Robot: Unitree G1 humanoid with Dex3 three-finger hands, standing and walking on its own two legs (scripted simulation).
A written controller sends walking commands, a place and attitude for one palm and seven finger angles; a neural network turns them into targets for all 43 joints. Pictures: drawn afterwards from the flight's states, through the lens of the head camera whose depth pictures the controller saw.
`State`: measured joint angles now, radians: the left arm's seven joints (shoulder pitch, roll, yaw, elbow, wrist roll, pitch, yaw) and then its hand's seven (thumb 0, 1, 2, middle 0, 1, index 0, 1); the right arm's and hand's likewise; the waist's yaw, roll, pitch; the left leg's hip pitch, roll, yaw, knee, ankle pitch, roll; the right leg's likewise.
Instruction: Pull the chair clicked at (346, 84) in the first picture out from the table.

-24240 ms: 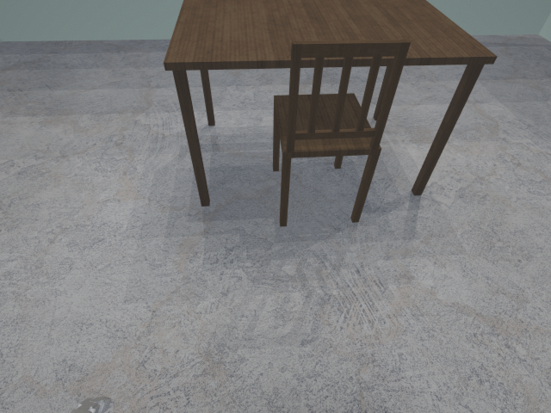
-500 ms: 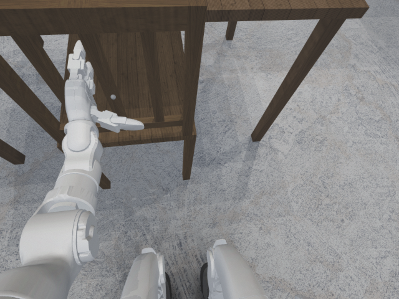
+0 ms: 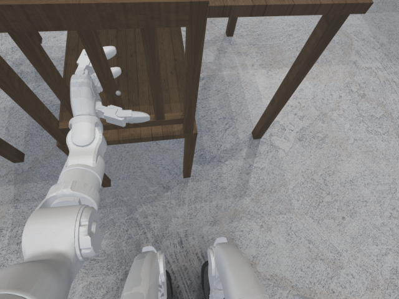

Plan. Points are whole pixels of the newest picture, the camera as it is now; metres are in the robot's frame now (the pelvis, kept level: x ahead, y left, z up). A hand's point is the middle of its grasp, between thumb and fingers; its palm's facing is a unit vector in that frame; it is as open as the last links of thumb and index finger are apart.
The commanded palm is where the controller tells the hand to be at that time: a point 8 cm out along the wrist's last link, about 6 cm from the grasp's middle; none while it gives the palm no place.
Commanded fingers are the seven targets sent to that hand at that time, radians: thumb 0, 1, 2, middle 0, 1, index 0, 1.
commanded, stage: hook a spindle and tug to test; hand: left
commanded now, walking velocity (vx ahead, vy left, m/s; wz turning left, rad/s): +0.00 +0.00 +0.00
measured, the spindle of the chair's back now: (108, 85) +0.54 +0.14 +0.03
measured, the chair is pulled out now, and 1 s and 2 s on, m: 0.00 0.03 0.16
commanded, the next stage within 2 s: step backward, pulling the chair out in 1.04 s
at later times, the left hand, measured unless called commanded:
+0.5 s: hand (120, 91) +0.51 +0.11 +0.03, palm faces +0.07 -1.00 -0.03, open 5.2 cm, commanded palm +0.47 +0.16 +0.03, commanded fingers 0.00 0.90 0.90 -0.50 -1.45 -0.50 -1.45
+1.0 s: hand (120, 104) +0.48 +0.11 +0.04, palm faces +0.06 -1.00 -0.04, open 5.4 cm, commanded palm +0.44 +0.16 +0.03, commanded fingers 0.00 0.90 0.90 -0.50 -1.45 -0.50 -1.45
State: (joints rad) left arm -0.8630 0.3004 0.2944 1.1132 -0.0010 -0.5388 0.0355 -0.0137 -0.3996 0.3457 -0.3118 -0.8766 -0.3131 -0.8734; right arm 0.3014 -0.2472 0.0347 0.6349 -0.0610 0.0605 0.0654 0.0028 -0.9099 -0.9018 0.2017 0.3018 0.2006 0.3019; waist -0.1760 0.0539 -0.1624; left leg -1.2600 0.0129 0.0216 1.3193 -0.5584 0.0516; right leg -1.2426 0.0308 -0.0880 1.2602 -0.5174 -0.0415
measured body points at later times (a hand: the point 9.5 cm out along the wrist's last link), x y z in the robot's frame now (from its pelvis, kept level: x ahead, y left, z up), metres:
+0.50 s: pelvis +0.01 +0.00 +0.00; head +0.16 +0.01 +0.43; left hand +0.50 +0.17 +0.04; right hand +0.03 -0.26 -0.12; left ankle +0.02 +0.09 -0.61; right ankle +0.03 -0.10 -0.61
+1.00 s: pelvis +0.03 -0.01 +0.02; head +0.18 -0.01 +0.45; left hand +0.47 +0.17 +0.04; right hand +0.09 -0.26 -0.11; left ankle +0.02 +0.09 -0.61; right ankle +0.03 -0.10 -0.61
